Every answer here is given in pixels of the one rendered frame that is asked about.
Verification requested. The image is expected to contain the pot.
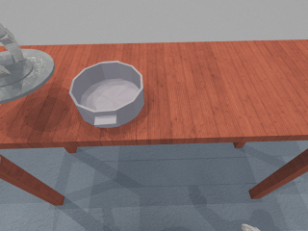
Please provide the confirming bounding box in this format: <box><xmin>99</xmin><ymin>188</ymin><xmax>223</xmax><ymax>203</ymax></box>
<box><xmin>69</xmin><ymin>61</ymin><xmax>144</xmax><ymax>128</ymax></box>

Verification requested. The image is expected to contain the knob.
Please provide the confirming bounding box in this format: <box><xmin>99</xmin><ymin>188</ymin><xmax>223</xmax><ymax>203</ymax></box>
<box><xmin>0</xmin><ymin>54</ymin><xmax>17</xmax><ymax>72</ymax></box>

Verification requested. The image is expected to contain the lid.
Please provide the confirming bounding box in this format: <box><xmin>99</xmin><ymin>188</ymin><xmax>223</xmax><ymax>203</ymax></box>
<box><xmin>0</xmin><ymin>48</ymin><xmax>55</xmax><ymax>104</ymax></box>

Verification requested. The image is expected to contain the table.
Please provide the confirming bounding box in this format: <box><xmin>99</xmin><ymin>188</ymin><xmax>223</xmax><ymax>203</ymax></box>
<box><xmin>0</xmin><ymin>39</ymin><xmax>308</xmax><ymax>206</ymax></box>

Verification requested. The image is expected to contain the left robot hand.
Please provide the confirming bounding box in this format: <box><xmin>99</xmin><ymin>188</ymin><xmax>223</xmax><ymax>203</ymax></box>
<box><xmin>0</xmin><ymin>23</ymin><xmax>24</xmax><ymax>78</ymax></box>

